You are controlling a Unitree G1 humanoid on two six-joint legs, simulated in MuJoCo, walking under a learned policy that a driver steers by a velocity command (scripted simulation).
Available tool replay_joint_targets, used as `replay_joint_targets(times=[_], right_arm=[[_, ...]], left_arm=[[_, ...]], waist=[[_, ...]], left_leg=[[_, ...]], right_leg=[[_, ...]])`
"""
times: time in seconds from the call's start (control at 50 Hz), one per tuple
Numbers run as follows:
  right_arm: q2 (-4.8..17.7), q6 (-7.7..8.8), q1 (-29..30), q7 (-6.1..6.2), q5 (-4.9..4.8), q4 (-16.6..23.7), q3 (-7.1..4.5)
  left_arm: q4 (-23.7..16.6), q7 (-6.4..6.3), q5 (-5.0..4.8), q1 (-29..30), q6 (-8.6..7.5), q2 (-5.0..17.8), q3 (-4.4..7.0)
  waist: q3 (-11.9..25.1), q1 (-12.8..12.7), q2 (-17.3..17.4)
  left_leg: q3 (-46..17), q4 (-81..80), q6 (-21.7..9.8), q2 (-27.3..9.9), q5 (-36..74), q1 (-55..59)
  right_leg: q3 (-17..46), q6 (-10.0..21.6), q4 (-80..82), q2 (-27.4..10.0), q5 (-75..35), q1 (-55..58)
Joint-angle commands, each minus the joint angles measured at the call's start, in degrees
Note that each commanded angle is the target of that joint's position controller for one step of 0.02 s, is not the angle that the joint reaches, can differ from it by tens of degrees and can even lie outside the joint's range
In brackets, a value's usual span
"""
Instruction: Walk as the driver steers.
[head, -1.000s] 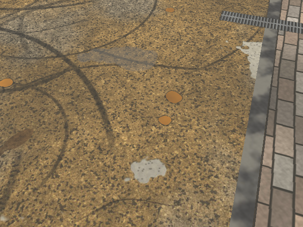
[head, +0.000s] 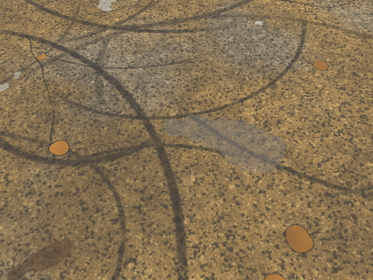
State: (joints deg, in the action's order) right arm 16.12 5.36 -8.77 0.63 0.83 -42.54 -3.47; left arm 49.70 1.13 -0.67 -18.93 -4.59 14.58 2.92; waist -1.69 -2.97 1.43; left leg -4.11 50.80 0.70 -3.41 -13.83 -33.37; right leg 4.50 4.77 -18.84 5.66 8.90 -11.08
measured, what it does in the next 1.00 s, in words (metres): walks ahead: left foot, then right foot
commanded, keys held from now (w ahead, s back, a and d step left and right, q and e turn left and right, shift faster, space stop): w+e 0.42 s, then w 0.14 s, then w+q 0.44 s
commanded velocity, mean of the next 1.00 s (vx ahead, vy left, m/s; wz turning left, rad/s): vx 0.50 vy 0.00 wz -0.18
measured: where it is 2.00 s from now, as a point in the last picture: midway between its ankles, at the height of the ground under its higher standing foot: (225, 135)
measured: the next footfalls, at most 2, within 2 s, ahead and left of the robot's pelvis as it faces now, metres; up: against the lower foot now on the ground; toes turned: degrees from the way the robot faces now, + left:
left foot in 0.24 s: +0.32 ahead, +0.13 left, +0.00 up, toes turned -13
right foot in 0.72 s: +0.50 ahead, -0.21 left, +0.00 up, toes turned -20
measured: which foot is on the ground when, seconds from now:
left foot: up 0.00-0.22, down 0.24-0.72, up 0.74-1.00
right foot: down 0.00-0.24, up 0.26-0.70, down 0.72-1.00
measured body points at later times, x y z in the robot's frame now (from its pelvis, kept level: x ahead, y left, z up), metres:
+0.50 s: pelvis +0.27 +0.03 +0.00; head +0.30 +0.03 +0.45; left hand +0.50 +0.25 -0.10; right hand +0.25 -0.26 -0.12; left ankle +0.28 +0.14 -0.75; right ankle +0.31 -0.15 -0.68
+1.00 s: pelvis +0.52 -0.10 +0.00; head +0.53 -0.11 +0.45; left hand +0.63 +0.17 -0.12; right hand +0.60 -0.40 -0.11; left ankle +0.65 +0.04 -0.67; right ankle +0.46 -0.20 -0.75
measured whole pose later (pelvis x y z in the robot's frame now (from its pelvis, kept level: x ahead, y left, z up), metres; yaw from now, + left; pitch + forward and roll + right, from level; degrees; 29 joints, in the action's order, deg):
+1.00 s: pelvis +0.52 -0.10 +0.00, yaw -10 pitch +1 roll -2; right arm 17.6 1.7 -10.8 -0.4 -1.4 -46.4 -4.0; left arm 46.7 0.3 1.0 -17.9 -5.1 15.4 4.3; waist -1.0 -2.3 2.5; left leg -2.8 55.8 0.6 -6.5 -7.8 -38.8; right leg -10.0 1.5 -15.7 0.5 11.7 -4.7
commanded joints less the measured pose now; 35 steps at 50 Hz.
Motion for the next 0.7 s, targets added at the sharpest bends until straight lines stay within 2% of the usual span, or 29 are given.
replay_joint_targets(times=[0.02,0.08,0.14,0.18,0.2,0.22,0.24,0.26,0.28,0.3,0.32,0.34,0.36,0.38,0.42,0.46,0.5,0.54,0.58,0.62,0.66,0.68,0.7], right_arm=[[2.92,0.63,4.13,0.12,-0.07,4.64,-0.55],[2.53,1.13,9.49,-0.58,-0.79,6.05,-0.25],[3.72,1.73,12.51,-1.21,-1.34,7.25,-0.52],[5.23,2.31,11.61,-1.41,-1.56,7.24,-1.02],[6.05,2.59,8.81,-1.31,-1.58,6.56,-1.4],[7.67,2.79,3.58,-0.93,-1.19,5.26,-2.2],[10.47,2.94,-5.03,-0.41,-0.25,4.25,-3.09],[15.39,1.98,-12.1,-0.15,0.37,2.77,-4.44],[11.95,1.33,-12.84,-0.57,-0.88,1.94,-3.75],[7.77,1.11,-9.68,-0.56,-1.09,2.7,-2.6],[6.24,0.79,-6.78,-0.54,-0.75,3.03,-2.02],[4.87,0.63,-4.46,-0.7,-0.53,2.57,-1.54],[3.96,0.7,-3.09,-0.73,-0.14,2.25,-1.16],[4.0,0.8,-2.33,-0.81,-0.07,1.89,-1.2],[5.02,1.28,-2.28,-0.89,-0.43,1.05,-1.67],[6.58,1.6,-3.5,-0.97,-0.44,-0.23,-2.16],[7.42,1.48,-3.94,-1.11,-0.6,-1.15,-2.32],[8.32,1.13,-4.67,-1.13,-1.22,-1.95,-2.39],[9.51,0.65,-7.67,-1.2,-2.1,-3.47,-2.53],[10.64,-0.11,-10.29,-1.34,-2.82,-5.1,-2.62],[11.85,-0.94,-11.15,-1.22,-3.04,-6.12,-2.79],[12.39,-1.28,-10.53,-1.08,-3.14,-6.35,-2.77],[11.55,-1.41,-10.61,-0.98,-3.07,-6.58,-2.29]], left_arm=[[-4.3,-1.35,-0.57,1.85,-0.44,10.95,2.75],[-3.64,-1.89,-0.96,-1.63,0.53,10.55,2.8],[-3.26,-2.23,-1.17,-4.17,1.46,10.07,2.78],[-3.7,-2.5,-0.98,-3.82,1.88,10.6,3.1],[-4.14,-2.54,-0.94,-2.91,2.04,10.47,3.14],[-4.85,-2.44,-0.71,-1.93,2.03,9.34,2.78],[-6.23,-2.14,-0.03,-0.59,1.73,6.74,1.81],[-7.56,-2.11,-0.86,-7.58,1.06,2.46,0.52],[-7.89,-2.13,-1.41,-8.46,0.84,5.81,0.7],[-7.83,-2.09,-1.6,-4.35,1.06,10.15,1.94],[-8.41,-2.12,-1.22,-0.77,1.42,10.27,2.17],[-9.19,-1.97,-0.7,1.23,1.59,9.53,2.28],[-9.61,-1.71,-0.6,1.65,1.94,8.76,2.51],[-9.94,-1.41,-0.89,1.36,2.35,7.49,2.33],[-11.19,-1.04,-0.92,2.48,2.91,5.62,1.92],[-12.51,-0.88,-0.39,4.69,2.84,4.68,1.48],[-13.0,-0.35,-0.29,6.75,2.37,3.87,0.92],[-13.98,0.34,-0.16,10.85,1.7,3.38,0.37],[-15.41,0.9,-0.07,15.42,1.27,3.4,0.03],[-16.89,1.21,-0.22,18.45,0.93,4.25,0.12],[-17.24,1.37,-0.31,18.01,0.52,6.06,0.73],[-16.39,1.24,-0.15,14.44,0.33,7.44,1.46],[-14.04,0.81,0.16,6.91,0.31,9.88,2.85]], waist=[[1.58,0.91,-5.66],[1.27,-1.11,-6.37],[1.12,-1.56,-6.58],[1.28,-0.21,-7.69],[2.07,1.62,-8.25],[4.99,4.39,-8.0],[12.19,8.61,-4.85],[21.4,7.64,9.77],[20.69,7.28,15.15],[12.03,7.92,8.18],[6.83,7.3,4.05],[2.99,6.12,2.98],[1.55,4.74,4.4],[0.77,3.93,5.42],[0.43,3.47,4.89],[0.41,3.58,2.92],[0.57,3.93,1.94],[-0.43,5.13,1.53],[-1.28,6.63,1.29],[-2.22,6.85,1.93],[-1.61,5.29,3.04],[0.5,2.54,3.44],[5.29,-1.44,2.84]], left_leg=[[0.58,-10.96,1.91,1.08,9.91,0.52],[0.86,-18.81,2.37,3.51,17.61,5.31],[-0.41,-23.27,1.97,4.49,16.01,6.86],[-0.88,-25.35,0.89,4.5,12.13,9.48],[-0.44,-27.03,-0.25,4.3,11.41,13.52],[-0.32,-28.45,-2.03,3.26,11.44,21.75],[-6.48,-25.96,-5.63,-4.35,9.76,35.74],[-27.5,-27.26,-14.36,-17.55,2.16,56.35],[-39.77,-31.57,-16.3,-21.88,-8.31,56.13],[-32.76,-33.0,-13.9,-19.12,-11.15,48.65],[-24.59,-34.07,-11.99,-16.4,-6.22,41.45],[-19.06,-35.96,-11.36,-14.01,-0.86,35.31],[-14.77,-37.52,-10.73,-12.38,2.7,31.27],[-11.49,-39.17,-10.56,-11.31,4.57,28.28],[-6.92,-41.53,-11.64,-11.29,8.82,26.31],[-3.94,-42.67,-12.83,-11.48,13.31,26.13],[0.25,-42.94,-12.48,-10.2,16.74,26.47],[3.82,-43.06,-11.58,-8.96,17.9,25.9],[4.05,-42.65,-11.29,-9.32,17.28,26.88],[2.14,-41.07,-11.09,-10.98,19.06,30.02],[0.66,-37.67,-10.15,-12.27,23.38,32.83],[1.35,-33.3,-9.08,-11.56,30.16,32.65],[3.33,-24.5,-7.46,-8.95,35.8,30.03]], right_leg=[[12.34,8.49,7.81,-12.67,-9.87,-0.83],[12.01,6.99,6.55,-11.47,-8.12,-2.35],[16.0,6.29,2.93,-12.77,-5.89,1.45],[19.12,5.58,-0.18,-13.82,-6.3,3.74],[19.62,4.86,-2.45,-13.5,-7.84,3.6],[18.36,3.36,-7.54,-11.16,-10.8,1.96],[14.68,1.5,-20.5,-8.27,-7.78,-4.11],[6.04,-2.52,-39.13,-0.28,11.49,-22.31],[4.89,-3.17,-49.01,-3.34,25.41,-31.77],[5.49,-3.47,-52.8,-6.2,21.09,-34.71],[3.49,-3.95,-52.89,-8.17,16.64,-33.85],[2.78,-4.29,-50.51,-9.56,13.62,-32.82],[2.62,-4.33,-48.76,-11.19,11.59,-30.88],[1.92,-4.46,-47.68,-12.03,10.47,-29.1],[1.0,-5.08,-45.41,-12.88,7.94,-29.14],[1.27,-5.55,-40.14,-12.91,4.12,-29.56],[0.6,-5.21,-32.56,-12.37,-1.92,-27.86],[-1.63,-4.62,-24.43,-11.32,-7.59,-24.97],[-3.76,-4.13,-19.38,-10.43,-9.03,-22.9],[-4.26,-3.33,-15.72,-9.67,-6.29,-22.58],[-4.67,-2.23,-12.28,-8.33,-2.5,-19.33],[-5.78,-1.31,-9.84,-6.85,-2.63,-12.88],[-6.81,0.1,-8.21,-5.44,-4.45,-0.85]])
